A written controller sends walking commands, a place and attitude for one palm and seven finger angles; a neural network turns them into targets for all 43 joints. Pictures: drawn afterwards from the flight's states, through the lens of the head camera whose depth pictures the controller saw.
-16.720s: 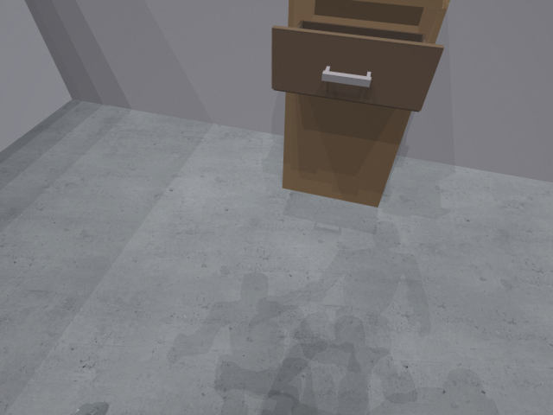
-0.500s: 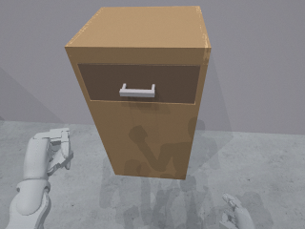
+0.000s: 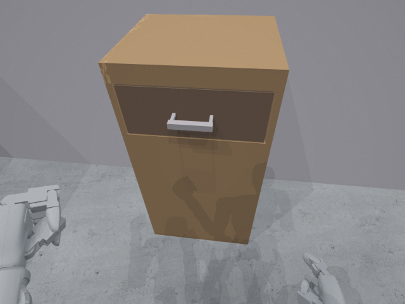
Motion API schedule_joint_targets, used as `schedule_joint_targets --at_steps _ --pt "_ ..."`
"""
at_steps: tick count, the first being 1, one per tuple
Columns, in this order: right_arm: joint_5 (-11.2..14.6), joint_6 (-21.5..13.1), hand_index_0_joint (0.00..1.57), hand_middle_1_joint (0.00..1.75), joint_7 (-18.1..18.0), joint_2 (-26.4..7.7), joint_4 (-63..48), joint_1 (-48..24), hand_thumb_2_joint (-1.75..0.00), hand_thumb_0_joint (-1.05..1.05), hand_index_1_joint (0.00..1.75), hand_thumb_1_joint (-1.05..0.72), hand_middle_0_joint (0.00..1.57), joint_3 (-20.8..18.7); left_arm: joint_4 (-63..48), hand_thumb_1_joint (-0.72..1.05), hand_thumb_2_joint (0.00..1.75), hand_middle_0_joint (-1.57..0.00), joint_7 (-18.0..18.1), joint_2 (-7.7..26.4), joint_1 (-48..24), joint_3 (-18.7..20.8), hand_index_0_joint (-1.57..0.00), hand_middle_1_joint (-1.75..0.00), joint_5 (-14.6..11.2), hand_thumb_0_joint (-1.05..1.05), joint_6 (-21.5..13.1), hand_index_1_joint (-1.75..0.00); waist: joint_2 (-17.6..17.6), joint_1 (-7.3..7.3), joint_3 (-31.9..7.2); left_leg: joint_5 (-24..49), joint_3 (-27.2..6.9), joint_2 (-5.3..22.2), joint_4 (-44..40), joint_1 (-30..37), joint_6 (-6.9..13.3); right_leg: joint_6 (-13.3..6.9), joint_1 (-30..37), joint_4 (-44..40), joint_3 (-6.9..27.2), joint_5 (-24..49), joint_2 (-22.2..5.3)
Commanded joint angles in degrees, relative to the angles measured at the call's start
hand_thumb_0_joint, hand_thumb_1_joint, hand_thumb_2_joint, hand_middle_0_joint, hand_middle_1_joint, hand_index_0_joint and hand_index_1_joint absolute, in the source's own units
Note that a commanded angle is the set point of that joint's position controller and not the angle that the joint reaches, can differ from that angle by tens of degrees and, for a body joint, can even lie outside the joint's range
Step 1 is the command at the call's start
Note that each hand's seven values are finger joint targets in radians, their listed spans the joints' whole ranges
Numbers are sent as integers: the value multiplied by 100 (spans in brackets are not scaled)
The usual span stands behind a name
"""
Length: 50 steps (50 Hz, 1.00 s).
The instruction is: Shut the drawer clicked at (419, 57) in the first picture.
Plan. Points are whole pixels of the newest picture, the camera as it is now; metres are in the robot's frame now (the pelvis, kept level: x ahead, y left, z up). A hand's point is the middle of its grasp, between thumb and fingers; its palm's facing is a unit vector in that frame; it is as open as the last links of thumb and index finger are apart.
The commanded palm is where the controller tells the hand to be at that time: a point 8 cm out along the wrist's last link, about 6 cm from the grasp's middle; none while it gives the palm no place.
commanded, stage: step back with the hand held close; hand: left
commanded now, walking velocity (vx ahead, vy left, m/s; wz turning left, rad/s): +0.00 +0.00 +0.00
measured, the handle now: (191, 121) +0.59 +0.12 +0.04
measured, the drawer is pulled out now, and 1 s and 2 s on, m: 0.00 0.00 0.00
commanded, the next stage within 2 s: stop stepping back and stand still in 1.50 s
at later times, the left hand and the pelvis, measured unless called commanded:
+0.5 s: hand (48, 234) +0.16 +0.25 +0.15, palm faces +0.28 -0.81 -0.52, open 3.2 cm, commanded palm +0.10 +0.29 +0.17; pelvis -0.04 +0.02 -0.01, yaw -2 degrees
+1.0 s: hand (13, 275) +0.10 +0.26 +0.16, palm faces +0.35 -0.77 -0.52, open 3.2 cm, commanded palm +0.04 +0.29 +0.17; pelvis -0.09 +0.01 -0.01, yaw +0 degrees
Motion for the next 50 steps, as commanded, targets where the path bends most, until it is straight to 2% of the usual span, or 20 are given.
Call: schedule_joint_targets --at_steps 1,2,3,6,11,13,14,17,21,25,29,33,35,37,40,41,42,45,49,50 --pt "-14 -297 20 30 -24 -573 -891 -746 -90 0 30 -90 20 -181 -1155 90 90 -140 62 975 -400 707 -140 -160 -36 0 -345 -160 15 -52 -155 1630 -327 265 -435 -216 -69 -122 11 -297 280 1170 -131" --pt "38 -186 20 30 5 -720 -1137 -664 -90 0 30 -90 20 -212 -1851 90 90 -140 105 1951 -1436 1662 -140 -160 -40 0 -694 -160 -105 -325 158 990 -427 358 -331 -676 90 -144 -421 -552 1089 1552 -416" --pt "-4 -127 20 30 -7 -618 -949 -632 -90 0 30 -90 20 -229 -1135 90 90 -140 70 1563 -828 1465 -140 -160 -38 0 -750 -160 -499 -354 247 797 -468 330 -231 -691 88 -190 -554 -620 1147 1547 -587" --pt "-22 26 20 30 56 -683 -987 -602 -90 0 30 -90 20 -305 -810 90 90 -140 -27 965 20 945 -140 -160 -8 0 -820 -160 -305 -383 -167 1101 -408 396 -204 -557 92 -137 -538 -479 1066 1695 -665" --pt "-4 215 20 30 43 -722 -1211 -656 -90 0 30 -90 20 -418 -1268 90 90 -140 18 1144 585 1078 -140 -160 55 0 -889 -160 -147 -337 -1029 2472 -507 607 -308 -525 132 19 -133 243 647 2408 -463" --pt "22 282 20 30 23 -691 -1315 -677 -90 0 30 -90 20 -457 -1432 90 90 -140 52 1296 710 1244 -140 -160 56 0 -888 -160 -251 -322 -1174 2641 -528 660 -254 -682 143 55 -48 434 647 2554 -440" --pt "7 302 20 30 -11 -718 -1356 -716 -90 0 30 -90 20 -455 -1594 90 90 -140 81 1451 686 1382 -140 -160 53 0 -898 -160 -41 -294 -1250 2740 -576 661 -259 -832 142 50 70 554 657 2677 -434" --pt "44 330 20 30 -42 -670 -1439 -647 -90 0 30 -90 20 -477 -1683 90 90 -140 101 1429 809 1409 -140 -160 44 0 -905 -160 -47 -320 -1216 2687 -584 717 -224 -1072 155 76 52 749 678 2633 -412" --pt "28 271 20 30 -74 -701 -1426 -578 -90 0 30 -90 20 -497 -1678 90 90 -140 112 1322 783 1350 -140 -160 64 0 -916 -160 82 -341 -941 1996 -746 829 -435 -1597 228 109 -7 964 661 1900 -312" --pt "5 173 20 30 -64 -766 -1431 -548 -90 0 30 -90 20 -500 -1665 90 90 -140 120 1215 595 1273 -140 -160 135 0 -963 -160 246 -369 -506 475 -900 940 -748 -2615 396 121 179 1238 714 1243 -219" --pt "18 109 20 30 -75 -776 -1434 -483 -90 0 30 -90 20 -530 -1619 90 90 -140 171 1301 418 1385 -140 -160 206 0 -1030 -160 -275 -434 -353 -1138 -895 720 -586 -3236 429 51 205 936 1086 926 -361" --pt "2 73 20 30 -18 -676 -1361 -349 -90 0 30 -90 20 -528 -1677 90 90 -140 226 1294 425 1285 -140 -160 173 0 -1134 -160 -893 -525 -338 -1078 -683 306 289 -2296 225 -215 -1116 -268 1618 -442 -827" --pt "-18 62 20 30 -14 -669 -1306 -324 -90 0 30 -90 20 -503 -1796 90 90 -140 268 1303 416 1264 -140 -160 139 0 -1192 -160 -650 -564 -416 -782 -709 304 304 -1911 172 -255 -1407 -365 1492 -568 -866" --pt "-16 18 20 30 -31 -714 -1288 -366 -90 0 30 -90 20 -497 -1803 90 90 -140 309 1326 525 1318 -140 -160 155 0 -1265 -160 -302 -551 -491 -836 -942 497 -199 -2099 246 -90 -1108 -48 1067 -411 -560" --pt "-10 -116 20 30 -91 -809 -1375 -526 -90 0 30 -90 20 -476 -1842 90 90 -140 296 1319 531 1441 -140 -160 295 0 -1342 -160 814 -456 -503 -2048 -1675 1252 -1494 -3644 592 197 440 1612 502 324 111" --pt "-26 -142 20 30 -108 -765 -1374 -529 -90 0 30 -90 20 -491 -1838 90 90 -140 291 1331 459 1493 -140 -160 338 0 -1352 -160 843 -415 -472 -1942 -1743 1368 -1544 -3878 655 229 616 1958 469 592 201" --pt "-30 -171 20 30 -108 -736 -1361 -520 -90 0 30 -90 20 -523 -1742 90 90 -140 281 1371 481 1558 -140 -160 346 0 -1348 -160 588 -402 -466 -1593 -1727 1387 -1402 -3869 686 231 604 2026 545 561 223" --pt "-36 -249 20 30 -66 -748 -1286 -469 -90 0 30 -90 20 -553 -1696 90 90 -140 181 1263 626 1488 -140 -160 275 0 -1387 -160 130 -405 -448 -374 -1385 1154 -847 -3416 584 179 392 1522 718 953 170" --pt "-84 -224 20 30 -10 -752 -1153 -440 -90 0 30 -90 20 -549 -1906 90 90 -140 75 1314 593 1413 -140 -160 167 0 -1436 -160 151 -405 -1159 1662 -934 921 -248 -2046 374 161 -95 1231 1014 2240 -44" --pt "-71 -192 20 30 2 -701 -1142 -433 -90 0 30 -90 20 -545 -1914 90 90 -140 61 1285 578 1347 -140 -160 140 0 -1421 -160 51 -429 -1286 1930 -798 880 -114 -1703 326 185 -299 1159 1042 2222 -94"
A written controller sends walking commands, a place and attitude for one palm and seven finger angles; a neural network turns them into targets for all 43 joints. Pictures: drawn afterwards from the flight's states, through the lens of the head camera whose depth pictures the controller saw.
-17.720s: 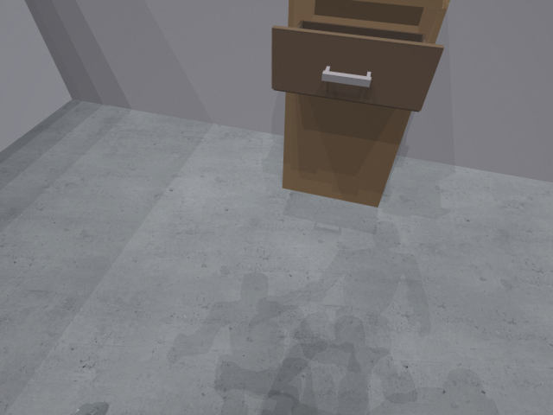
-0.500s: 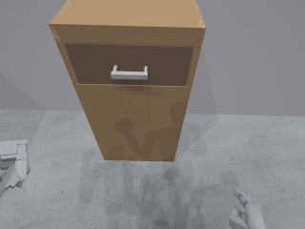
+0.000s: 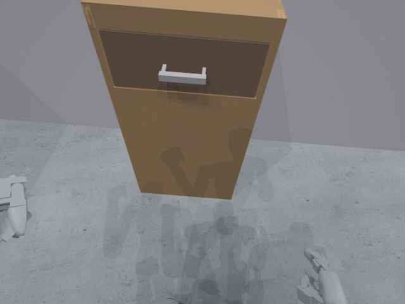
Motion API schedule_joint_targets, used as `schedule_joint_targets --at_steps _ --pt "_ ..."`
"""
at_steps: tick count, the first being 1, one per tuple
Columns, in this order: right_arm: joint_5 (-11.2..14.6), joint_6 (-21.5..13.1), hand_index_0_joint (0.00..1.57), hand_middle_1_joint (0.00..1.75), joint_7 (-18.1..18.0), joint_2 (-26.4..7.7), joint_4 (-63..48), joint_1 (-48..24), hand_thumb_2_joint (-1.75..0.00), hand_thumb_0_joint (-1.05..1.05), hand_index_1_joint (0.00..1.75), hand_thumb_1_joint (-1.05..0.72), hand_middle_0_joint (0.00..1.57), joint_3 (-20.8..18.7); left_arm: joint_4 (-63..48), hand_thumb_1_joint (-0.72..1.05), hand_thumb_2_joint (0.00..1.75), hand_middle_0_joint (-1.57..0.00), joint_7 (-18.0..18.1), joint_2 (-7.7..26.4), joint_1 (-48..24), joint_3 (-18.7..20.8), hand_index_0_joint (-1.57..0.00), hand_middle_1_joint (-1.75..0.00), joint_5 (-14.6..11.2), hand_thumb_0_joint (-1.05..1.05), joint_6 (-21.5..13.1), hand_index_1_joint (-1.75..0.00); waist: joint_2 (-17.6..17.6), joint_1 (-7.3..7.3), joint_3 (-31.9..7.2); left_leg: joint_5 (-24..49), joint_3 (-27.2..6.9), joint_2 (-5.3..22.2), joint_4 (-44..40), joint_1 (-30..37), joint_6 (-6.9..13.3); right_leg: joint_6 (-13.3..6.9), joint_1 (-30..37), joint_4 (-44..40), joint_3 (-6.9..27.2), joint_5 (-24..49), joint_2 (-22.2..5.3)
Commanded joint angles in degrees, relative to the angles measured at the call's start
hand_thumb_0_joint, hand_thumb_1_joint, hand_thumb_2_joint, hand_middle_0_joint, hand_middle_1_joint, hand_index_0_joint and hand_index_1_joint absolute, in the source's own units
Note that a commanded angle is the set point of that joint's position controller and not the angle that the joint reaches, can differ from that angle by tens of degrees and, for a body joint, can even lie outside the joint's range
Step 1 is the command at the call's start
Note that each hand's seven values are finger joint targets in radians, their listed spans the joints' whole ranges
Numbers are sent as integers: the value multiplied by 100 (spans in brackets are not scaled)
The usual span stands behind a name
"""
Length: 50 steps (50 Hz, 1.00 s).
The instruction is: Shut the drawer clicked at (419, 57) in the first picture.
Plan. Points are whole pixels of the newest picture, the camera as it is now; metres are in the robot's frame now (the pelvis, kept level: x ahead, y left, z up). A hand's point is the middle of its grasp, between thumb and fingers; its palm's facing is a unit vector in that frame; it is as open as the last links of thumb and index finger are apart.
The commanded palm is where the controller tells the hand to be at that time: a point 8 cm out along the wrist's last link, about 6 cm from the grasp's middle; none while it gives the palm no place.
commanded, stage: step back with the hand held close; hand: left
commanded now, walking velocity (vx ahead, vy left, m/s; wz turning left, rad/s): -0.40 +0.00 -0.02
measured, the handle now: (183, 73) +0.68 +0.11 +0.05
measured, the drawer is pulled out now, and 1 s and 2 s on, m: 0.00 0.00 0.00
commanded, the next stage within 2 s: stop stepping back and stand still in 0.50 s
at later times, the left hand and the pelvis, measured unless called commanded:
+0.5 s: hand out of the picture +0.11 +0.25 +0.18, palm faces +0.35 -0.83 -0.43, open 3.2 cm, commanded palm +0.05 +0.28 +0.19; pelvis -0.08 +0.01 +0.01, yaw -2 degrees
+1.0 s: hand out of the picture +0.03 +0.23 +0.17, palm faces +0.30 -0.87 -0.40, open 3.2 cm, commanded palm -0.02 +0.27 +0.19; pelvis -0.18 +0.00 +0.01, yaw -5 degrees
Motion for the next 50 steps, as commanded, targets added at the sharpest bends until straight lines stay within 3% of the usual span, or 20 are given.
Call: schedule_joint_targets --at_steps 1,4,6,8,10,12,14,15,16,17,20,25,29,30,32,34,36,41,46,50 --pt "-8 -247 20 30 -4 -858 -830 -463 -90 0 30 -90 20 -358 -1301 90 90 -140 -19 783 41 412 -140 -160 -130 0 -342 -160 467 -41 -1602 1401 -752 963 -782 472 151 68 1088 149 396 2340 -313" --pt "8 -137 20 30 -6 -851 -927 -533 -90 0 30 -90 20 -390 -1309 90 90 -140 4 1008 94 646 -140 -160 -119 0 -317 -160 203 -81 -1414 -112 -752 810 -744 -113 129 -11 1099 -178 662 2006 -444" --pt "30 -46 20 30 5 -755 -971 -535 -90 0 30 -90 20 -384 -1176 90 90 -140 17 1002 165 655 -140 -160 -135 0 -326 -160 -202 -153 -1108 -1215 -569 456 -306 -297 9 -222 641 -891 1244 1330 -878" --pt "43 54 20 30 34 -663 -871 -449 -90 0 30 -90 20 -399 -1063 90 90 -140 84 1068 79 641 -140 -160 -221 0 -329 -160 -663 -185 -811 -1237 -360 83 752 304 -244 -644 -559 -1813 1729 14 -1525" --pt "20 160 20 30 56 -572 -745 -390 -90 0 30 -90 20 -383 -884 90 90 -140 157 977 70 555 -140 -160 -239 0 -309 -160 -693 -251 -835 -940 -411 77 1247 768 -299 -808 -1001 -1917 1480 301 -1714" --pt "35 185 20 30 33 -606 -738 -426 -90 0 30 -90 20 -339 -916 90 90 -140 181 911 43 432 -140 -160 -217 0 -300 -160 -441 -276 -690 -869 -616 305 174 848 -191 -552 -926 -1506 945 398 -1374" --pt "31 68 20 30 -83 -864 -839 -650 -90 0 30 -90 20 -364 -1126 90 90 -140 173 891 -50 380 -140 -160 -134 0 -367 -160 960 -238 -565 -546 -1471 1045 -1476 56 186 -49 -144 -294 92 352 -217" --pt "47 -67 20 30 -94 -929 -895 -677 -90 0 30 -90 20 -374 -1153 90 90 -140 125 994 -28 518 -140 -160 -30 0 -451 -160 1779 -169 -930 -1656 -2022 1729 -2204 -999 497 125 1039 1001 -234 134 213" --pt "14 -194 20 30 -84 -938 -904 -613 -90 0 30 -90 20 -404 -1152 90 90 -140 70 979 10 595 -140 -160 2 0 -476 -160 1957 -153 -1038 -3066 -2425 2112 -2912 -1923 738 132 1778 2294 -123 -494 467" --pt "-49 -283 20 30 -78 -911 -893 -601 -90 0 30 -90 20 -444 -1307 90 90 -140 89 976 -155 671 -140 -160 36 0 -453 -160 1806 -139 -806 -3038 -2588 2278 -2914 -2260 917 110 1648 3008 65 -614 460" --pt "-75 -473 20 30 7 -774 -655 -490 -90 0 30 -90 20 -420 -1348 90 90 -140 135 739 -83 383 -140 -160 -113 0 -371 -160 833 -18 -842 -1128 -1894 1851 -2194 -280 648 63 362 2171 -46 -1200 206" --pt "-195 -688 20 30 86 -679 -206 -301 -90 0 30 -90 20 -293 -1476 90 90 -140 88 606 -116 21 -140 -160 -244 0 -343 -160 1569 -2 -1369 501 -1475 1565 -2213 1813 231 -16 80 -174 -383 -1591 137" --pt "-242 -499 20 30 115 -685 -205 -198 -90 0 30 -90 20 -312 -1381 90 90 -140 -54 1047 26 351 -140 -160 -296 0 -444 -160 1204 28 -1858 2488 -811 1259 -1425 2802 -106 -10 303 -1817 -541 -121 41" --pt "-200 -443 20 30 123 -652 -335 -335 -90 0 30 -90 20 -271 -1403 90 90 -140 -102 1093 -50 364 -140 -160 -351 0 -491 -160 971 25 -1738 2324 -549 1147 -1255 2795 -177 -21 232 -2010 -491 195 -112" --pt "-115 -349 20 30 87 -663 -608 -536 -90 0 30 -90 20 -237 -1345 90 90 -140 -88 1331 201 675 -140 -160 -432 0 -440 -160 377 28 -1554 130 55 651 -760 2356 -376 -196 28 -2028 -303 268 -667" --pt "6 -311 20 30 50 -666 -690 -557 -90 0 30 -90 20 -283 -1352 90 90 -140 -12 1347 508 771 -140 -160 -504 0 -230 -160 -898 57 -1355 -222 91 186 601 2171 -467 -450 -850 -2268 227 -570 -1280" --pt "5 -186 20 30 6 -503 -638 -536 -90 0 30 -90 20 -148 -1089 90 90 -140 67 1182 713 729 -140 -160 -487 0 10 -160 -531 -83 -900 -52 -79 241 961 1225 -410 -815 -599 -1933 430 -54 -1586" --pt "109 -389 20 30 -164 -781 -524 -413 -90 0 30 -90 20 -162 -238 90 90 -140 149 777 -217 201 -140 -160 -268 0 44 -160 -121 -157 154 270 -463 483 -675 1232 -129 -155 -293 -1645 3 78 -808" --pt "54 -587 20 30 -171 -814 -564 -463 -90 0 30 -90 20 -134 -852 90 90 -140 110 720 -406 30 -140 -160 -114 0 -150 -160 892 -101 -160 -1527 -1462 846 -1924 908 63 -5 429 -977 -421 -648 -251" --pt "1 -731 20 30 -138 -769 -647 -454 -90 0 30 -90 20 -135 -1224 90 90 -140 146 848 -21 248 -140 -160 -48 0 -195 -160 1149 -15 -400 -2487 -1493 849 -2497 150 12 -61 1344 -700 -593 -756 -41"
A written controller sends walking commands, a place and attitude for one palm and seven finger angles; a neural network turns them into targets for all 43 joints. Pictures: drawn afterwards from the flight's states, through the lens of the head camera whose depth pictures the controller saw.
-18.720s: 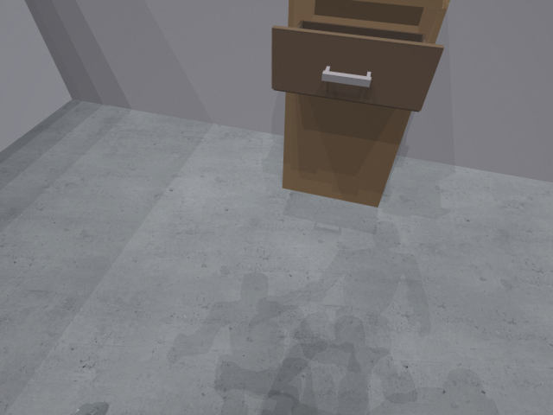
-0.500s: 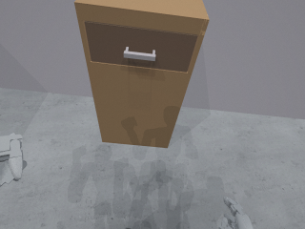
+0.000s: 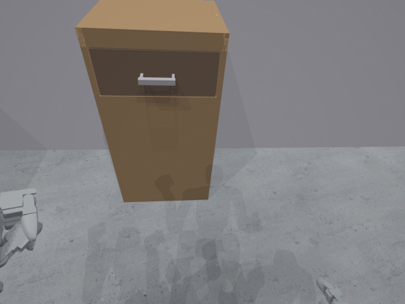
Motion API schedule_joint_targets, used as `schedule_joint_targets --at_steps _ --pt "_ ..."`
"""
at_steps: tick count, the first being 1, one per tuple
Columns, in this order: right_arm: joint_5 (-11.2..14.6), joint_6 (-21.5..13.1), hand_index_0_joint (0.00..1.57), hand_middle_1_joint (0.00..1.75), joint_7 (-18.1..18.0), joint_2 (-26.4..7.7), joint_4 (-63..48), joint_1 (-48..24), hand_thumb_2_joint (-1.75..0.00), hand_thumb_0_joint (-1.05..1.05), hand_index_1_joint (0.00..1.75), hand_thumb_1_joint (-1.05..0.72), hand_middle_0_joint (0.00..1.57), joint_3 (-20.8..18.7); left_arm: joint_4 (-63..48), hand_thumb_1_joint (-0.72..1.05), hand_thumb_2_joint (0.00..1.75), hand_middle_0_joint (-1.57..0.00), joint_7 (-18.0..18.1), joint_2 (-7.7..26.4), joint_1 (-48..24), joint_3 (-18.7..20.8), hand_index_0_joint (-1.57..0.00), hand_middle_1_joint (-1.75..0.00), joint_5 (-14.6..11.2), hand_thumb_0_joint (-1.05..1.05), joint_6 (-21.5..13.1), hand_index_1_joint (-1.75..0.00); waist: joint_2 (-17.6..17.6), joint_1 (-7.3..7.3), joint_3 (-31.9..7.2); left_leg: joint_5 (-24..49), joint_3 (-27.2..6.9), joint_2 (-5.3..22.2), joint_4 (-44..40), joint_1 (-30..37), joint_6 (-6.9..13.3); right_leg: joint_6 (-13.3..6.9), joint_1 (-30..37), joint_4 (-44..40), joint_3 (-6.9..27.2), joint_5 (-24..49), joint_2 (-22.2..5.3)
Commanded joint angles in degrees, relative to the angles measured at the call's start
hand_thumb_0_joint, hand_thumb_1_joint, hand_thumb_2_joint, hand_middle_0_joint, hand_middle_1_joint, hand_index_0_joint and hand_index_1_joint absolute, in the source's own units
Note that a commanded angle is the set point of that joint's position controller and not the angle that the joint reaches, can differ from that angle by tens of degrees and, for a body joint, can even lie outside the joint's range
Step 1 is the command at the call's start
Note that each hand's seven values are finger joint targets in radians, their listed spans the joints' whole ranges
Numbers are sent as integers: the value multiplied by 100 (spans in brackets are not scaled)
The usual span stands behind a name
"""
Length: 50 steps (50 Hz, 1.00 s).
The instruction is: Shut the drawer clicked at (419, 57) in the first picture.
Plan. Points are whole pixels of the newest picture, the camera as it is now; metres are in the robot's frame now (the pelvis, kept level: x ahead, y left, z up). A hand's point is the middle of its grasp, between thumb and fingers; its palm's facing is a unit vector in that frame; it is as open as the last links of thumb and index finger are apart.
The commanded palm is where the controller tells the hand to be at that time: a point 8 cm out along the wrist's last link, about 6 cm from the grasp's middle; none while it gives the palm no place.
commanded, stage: stop stepping back and stand still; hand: left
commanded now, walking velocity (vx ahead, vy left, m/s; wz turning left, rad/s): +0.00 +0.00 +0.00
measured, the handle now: (157, 78) +0.85 +0.19 +0.04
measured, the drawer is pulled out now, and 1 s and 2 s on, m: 0.00 0.00 0.00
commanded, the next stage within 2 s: let the arm hang, fingers relaxed in 0.30 s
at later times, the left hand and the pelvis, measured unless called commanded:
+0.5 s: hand (59, 265) +0.19 +0.26 +0.03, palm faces +0.21 -0.87 -0.45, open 3.1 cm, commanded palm none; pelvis -0.03 +0.00 -0.01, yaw +3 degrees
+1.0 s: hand out of the picture -0.12 +0.18 -0.17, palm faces +0.08 -0.97 -0.24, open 5.5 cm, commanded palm none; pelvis -0.02 -0.01 +0.00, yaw +4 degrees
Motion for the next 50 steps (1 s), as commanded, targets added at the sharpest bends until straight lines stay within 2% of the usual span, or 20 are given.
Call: schedule_joint_targets --at_steps 1,6,8,11,15,19,20,21,22,24,25,28,31,34,37,40,42,44,47,50 --pt "-58 -512 20 30 36 -573 -1120 -955 -90 0 30 -90 20 -121 -1811 90 90 -140 61 1137 173 754 -140 -160 38 0 -551 -160 1227 222 29 -2797 -1195 696 -1664 -248 120 -87 4 -269 -221 -280 220" --pt "-84 -379 20 30 87 -467 -973 -838 -90 0 30 -90 20 -170 -1383 90 90 -140 41 1072 416 838 -140 -160 -178 0 -547 -160 -123 138 68 -802 -341 185 456 899 -157 -484 -1488 -1571 766 -651 -617" --pt "-58 -319 20 30 63 -488 -858 -812 -90 0 30 -90 20 -173 -1186 90 90 -140 59 921 -14 668 -140 -160 -175 0 -494 -160 -183 87 297 -527 -294 214 806 979 -147 -552 -1830 -1527 860 -278 -774" --pt "-14 -350 20 30 0 -524 -796 -882 -90 0 30 -90 20 -145 -958 90 90 -140 34 792 -553 387 -140 -160 -122 0 -439 -160 169 50 431 -436 -463 365 308 1399 -84 -275 -1955 -1200 483 -127 -381" --pt "-57 -395 20 30 -79 -504 -916 -1157 -90 0 30 -90 20 -34 -1120 90 90 -140 7 851 -940 343 -140 -160 -2 0 -423 -160 755 116 905 -2060 -1122 632 -960 710 41 -66 -1642 -896 161 -793 81" --pt "-123 -469 20 30 -50 -481 -1017 -1151 -90 0 30 -90 20 -21 -1575 90 90 -140 56 1049 -514 620 -140 -160 87 0 -486 -160 1147 233 355 -2795 -1323 677 -1732 129 63 -88 -487 -479 -31 -456 264" --pt "-47 -262 20 30 426 -1653 696 -1292 -90 0 30 -90 20 -357 3892 90 90 -140 -681 149 -926 -1325 -140 -160 452 0 630 -160 796 90 464 82 -1509 766 -25 -219 246 -201 -1213 176 127 767 -269" --pt "64 125 20 30 474 -1170 543 -967 -90 0 30 -90 20 -307 3980 90 90 -136 -769 219 -799 -1207 -136 -156 346 0 1042 -156 352 209 -191 990 -1010 697 508 422 102 -147 -1109 -141 285 806 -465" --pt "37 243 20 30 486 -1094 512 -851 -90 0 30 -90 20 -296 4042 90 90 -132 -785 151 -1043 -1354 -132 -151 359 0 1093 -151 -233 164 -406 448 -1071 720 791 607 27 -292 -1433 -251 361 126 -535" --pt "-50 440 20 30 509 -1118 509 -787 -90 0 30 -90 20 -288 4479 90 90 -124 -745 340 -1596 -1388 -124 -143 407 0 1156 -143 -1165 66 -166 96 -990 462 1342 537 -6 -562 -1735 -308 426 -48 -670" --pt "-82 519 20 30 522 -1212 547 -845 -90 0 30 -90 20 -321 4750 90 90 -120 -738 426 -1829 -1416 -120 -138 385 0 1183 -138 -1189 50 66 -6 -883 360 1546 382 0 -706 -1849 -354 465 -62 -789" --pt "-184 702 20 30 526 -1230 779 -810 -90 0 30 -90 20 -310 5739 90 90 -108 -689 484 -2372 -1550 -108 -125 350 0 1294 -125 -239 -75 513 51 -987 464 1181 392 62 -741 -1947 -68 377 -207 -699" --pt "-262 715 20 30 464 -1490 974 -867 -90 0 30 -90 20 -256 6895 90 90 -96 -699 454 -1816 -1614 -96 -112 264 0 1371 -112 1826 252 349 -1363 -2838 1137 -1208 -272 462 -285 -844 1167 -3 -924 97" --pt "-247 720 20 30 388 -1494 1225 -799 -90 0 30 -90 20 -320 7770 90 90 -84 -757 459 -1486 -1621 -84 -99 267 0 1337 -99 1594 426 -15 -1829 -2650 1136 -1526 -67 594 -362 -564 1244 176 -984 42" --pt "-175 807 20 30 347 -1240 1542 -824 -90 0 30 -90 20 -341 8467 90 90 -72 -770 205 -1011 -1668 -72 -86 288 0 1321 -86 1057 479 -133 -2094 -1657 612 -1311 -119 185 -459 133 -180 174 -535 9" --pt "-105 862 20 30 361 -958 1866 -679 -90 0 30 -90 20 -368 8716 90 90 -60 -752 309 -1535 -1708 -60 -73 271 0 1206 -73 45 126 557 -906 -893 32 293 746 -131 -879 -1418 -1533 1202 -1246 -912" --pt "-95 794 20 30 352 -848 2167 -318 -90 0 30 -90 20 -353 8774 90 90 -52 -713 258 -2099 -1762 -52 -65 221 0 1103 -65 63 -142 639 -112 -890 226 602 1311 -41 -906 -1762 -1433 986 -42 -949" --pt "-76 770 20 30 316 -919 2306 -179 -90 0 30 -90 20 -327 9002 90 90 -44 -685 105 -1878 -1812 -44 -56 215 0 1104 -56 187 -114 404 207 -1111 513 166 1490 41 -666 -1419 -1095 541 357 -579" --pt "-119 865 20 30 299 -996 2455 -286 -90 0 30 -90 20 -317 9335 90 90 -32 -637 -56 -1479 -1857 -32 -43 238 0 1248 -43 813 26 1022 -1541 -1598 657 -688 758 109 -587 -1399 -1016 457 -1059 -264" --pt "-144 877 20 30 281 -987 2463 -376 -90 0 30 -90 20 -305 9498 90 90 -20 -652 -52 -1129 -1850 -20 -30 246 0 1271 -30 702 197 945 -2028 -1708 668 -1086 313 176 -550 -883 -855 441 -904 -208"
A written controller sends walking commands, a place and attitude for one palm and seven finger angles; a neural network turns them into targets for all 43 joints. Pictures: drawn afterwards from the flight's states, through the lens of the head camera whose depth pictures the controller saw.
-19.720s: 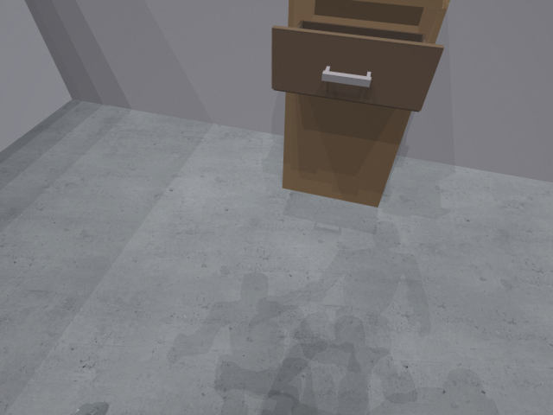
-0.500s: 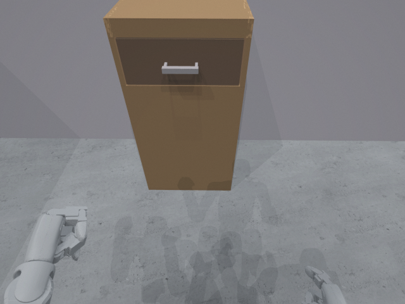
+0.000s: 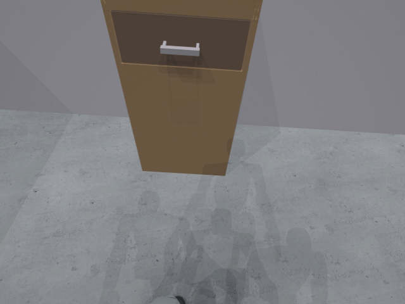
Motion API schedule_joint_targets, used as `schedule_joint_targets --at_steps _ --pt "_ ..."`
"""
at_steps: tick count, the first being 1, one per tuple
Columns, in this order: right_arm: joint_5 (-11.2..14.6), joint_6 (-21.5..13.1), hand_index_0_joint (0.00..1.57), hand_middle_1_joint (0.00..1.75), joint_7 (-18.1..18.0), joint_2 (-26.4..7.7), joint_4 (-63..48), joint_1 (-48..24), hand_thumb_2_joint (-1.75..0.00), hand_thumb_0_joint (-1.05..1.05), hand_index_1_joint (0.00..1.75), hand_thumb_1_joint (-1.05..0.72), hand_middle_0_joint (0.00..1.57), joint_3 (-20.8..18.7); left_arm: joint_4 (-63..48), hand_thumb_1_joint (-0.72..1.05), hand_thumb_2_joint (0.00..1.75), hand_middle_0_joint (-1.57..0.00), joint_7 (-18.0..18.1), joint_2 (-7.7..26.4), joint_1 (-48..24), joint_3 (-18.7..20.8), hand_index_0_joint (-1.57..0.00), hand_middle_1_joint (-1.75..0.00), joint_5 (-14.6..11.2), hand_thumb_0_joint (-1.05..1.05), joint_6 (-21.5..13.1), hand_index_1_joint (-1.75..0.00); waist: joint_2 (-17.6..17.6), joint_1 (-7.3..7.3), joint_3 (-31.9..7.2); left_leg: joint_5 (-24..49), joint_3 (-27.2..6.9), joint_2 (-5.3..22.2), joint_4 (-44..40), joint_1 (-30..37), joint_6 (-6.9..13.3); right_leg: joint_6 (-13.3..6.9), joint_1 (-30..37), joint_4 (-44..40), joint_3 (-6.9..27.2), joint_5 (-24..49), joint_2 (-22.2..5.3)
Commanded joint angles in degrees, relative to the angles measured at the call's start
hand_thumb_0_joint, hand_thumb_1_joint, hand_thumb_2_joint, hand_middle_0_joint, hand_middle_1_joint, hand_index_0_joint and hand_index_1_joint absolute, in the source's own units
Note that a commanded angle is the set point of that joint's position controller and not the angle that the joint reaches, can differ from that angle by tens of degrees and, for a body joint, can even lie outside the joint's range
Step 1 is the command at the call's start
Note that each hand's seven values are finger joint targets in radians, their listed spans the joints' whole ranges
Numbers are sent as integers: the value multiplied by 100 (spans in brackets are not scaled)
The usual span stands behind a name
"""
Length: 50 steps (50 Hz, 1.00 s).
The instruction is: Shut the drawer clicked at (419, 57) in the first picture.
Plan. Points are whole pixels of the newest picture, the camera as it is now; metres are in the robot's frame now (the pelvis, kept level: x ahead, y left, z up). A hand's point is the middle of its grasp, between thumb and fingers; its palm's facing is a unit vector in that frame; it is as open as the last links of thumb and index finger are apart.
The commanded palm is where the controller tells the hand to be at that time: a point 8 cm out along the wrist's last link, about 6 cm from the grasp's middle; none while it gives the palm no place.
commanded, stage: let the arm hang, fingers relaxed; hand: left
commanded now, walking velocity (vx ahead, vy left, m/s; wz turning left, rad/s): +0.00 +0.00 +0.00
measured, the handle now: (180, 47) +0.88 +0.14 +0.05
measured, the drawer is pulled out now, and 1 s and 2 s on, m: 0.00 0.00 0.00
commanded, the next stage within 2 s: look to check the result in 0.50 s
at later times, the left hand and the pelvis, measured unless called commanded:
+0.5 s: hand out of the picture +0.09 +0.17 -0.17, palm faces +0.01 -0.97 -0.24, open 7.4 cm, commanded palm none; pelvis +0.03 -0.02 +0.00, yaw -1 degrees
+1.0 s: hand out of the picture +0.03 +0.19 -0.17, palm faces -0.01 -0.97 -0.25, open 7.4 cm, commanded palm none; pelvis +0.03 -0.01 +0.01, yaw -2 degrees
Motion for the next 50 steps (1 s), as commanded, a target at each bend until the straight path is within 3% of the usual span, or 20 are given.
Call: schedule_joint_targets --at_steps 1,4,7,10,15,19,23,29,35,40,50 --pt "-40 -87 20 30 -52 -984 -275 -136 -90 0 30 -90 20 -143 -193 90 90 -20 2 653 139 129 -20 -30 2 0 -164 -30 328 4 39 -2157 -1077 644 -1204 400 298 -281 -958 -803 636 -984 -530" --pt "-26 -100 20 30 -28 -959 -272 -222 -90 0 30 -90 20 -165 -248 90 90 -20 -5 730 38 145 -20 -30 1 0 -209 -30 -87 -26 -59 -1375 -693 477 -799 712 217 -299 -1093 -1082 742 -947 -713" --pt "-9 -166 20 30 -12 -907 -203 -213 -90 0 30 -90 20 -160 -379 90 90 -20 28 750 -340 153 -20 -30 -17 0 -292 -30 -353 -154 -162 -241 -526 531 -376 1169 200 -237 -1200 -1151 676 -137 -833" --pt "-8 -192 20 30 -8 -832 -168 -279 -90 0 30 -90 20 -112 -442 90 90 -20 70 743 -466 172 -20 -30 -23 0 -295 -30 -2 -144 -22 244 -554 606 -400 1072 233 -153 -1030 -993 607 510 -795" --pt "-8 -224 20 30 -29 -736 -193 -373 -90 0 30 -90 20 -69 -554 90 90 -20 123 718 -530 223 -20 -30 -29 0 -310 -30 -271 -81 -217 847 -365 577 -193 995 235 109 -539 -850 568 1871 -868" --pt "-9 -225 20 30 -43 -692 -224 -414 -90 0 30 -90 20 -43 -677 90 90 -20 148 713 -611 257 -20 -30 -31 0 -304 -30 -198 -67 -390 1091 -243 564 -55 1013 217 214 -318 -771 558 2492 -898" --pt "-22 -211 20 30 -53 -662 -195 -455 -90 0 30 -90 20 -9 -716 90 90 -20 134 656 -709 254 -20 -30 -45 0 -266 -30 155 -69 -234 973 -291 614 -159 1001 202 151 -387 -820 578 1993 -860" --pt "-13 -217 20 30 -66 -710 -222 -422 -90 0 30 -90 20 -9 -701 90 90 -20 121 641 -709 257 -20 -30 -46 0 -269 -30 -10 -70 -332 1012 -299 631 -169 1116 203 159 -329 -889 586 1946 -825" --pt "-10 -226 20 30 -81 -693 -168 -350 -90 0 30 -90 20 -2 -640 90 90 -20 114 564 -632 242 -20 -30 -52 0 -263 -30 138 -89 -404 996 -344 683 -250 1242 225 73 -322 -879 598 1673 -784" --pt "-8 -203 20 30 -74 -679 -130 -338 -90 0 30 -90 20 -7 -542 90 90 -20 96 506 -527 190 -20 -30 -50 0 -252 -30 114 -95 -248 560 -433 697 -438 1251 226 -13 -496 -981 585 1019 -742" --pt "9 -203 20 30 -58 -683 -71 -354 -90 0 30 -90 20 -21 -455 90 90 -20 98 523 -386 156 -20 -30 -44 0 -280 -30 -19 -105 -283 464 -401 696 -510 1366 219 -29 -585 -1039 611 871 -756"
